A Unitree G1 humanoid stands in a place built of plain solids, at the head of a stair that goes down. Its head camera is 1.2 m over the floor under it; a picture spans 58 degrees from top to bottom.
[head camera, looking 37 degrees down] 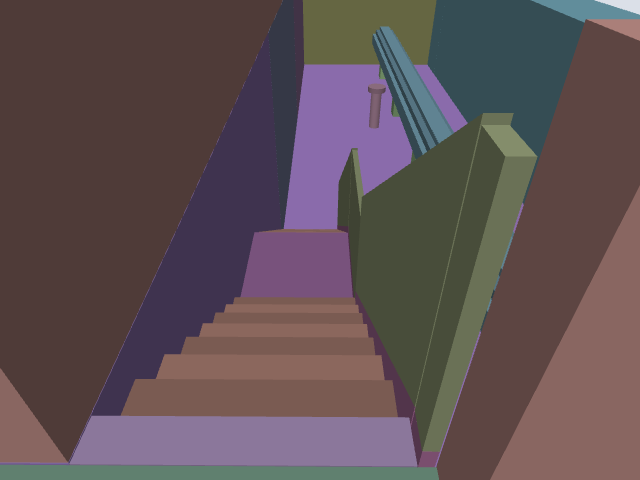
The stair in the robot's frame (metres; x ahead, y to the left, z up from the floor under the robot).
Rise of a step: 0.17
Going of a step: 0.25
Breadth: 0.96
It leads straight ahead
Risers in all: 8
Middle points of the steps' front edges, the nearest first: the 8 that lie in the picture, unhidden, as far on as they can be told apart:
0.72 0.21 0.00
0.97 0.21 -0.17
1.21 0.21 -0.34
1.46 0.21 -0.52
1.71 0.20 -0.69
1.96 0.20 -0.87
2.21 0.20 -1.04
2.46 0.20 -1.21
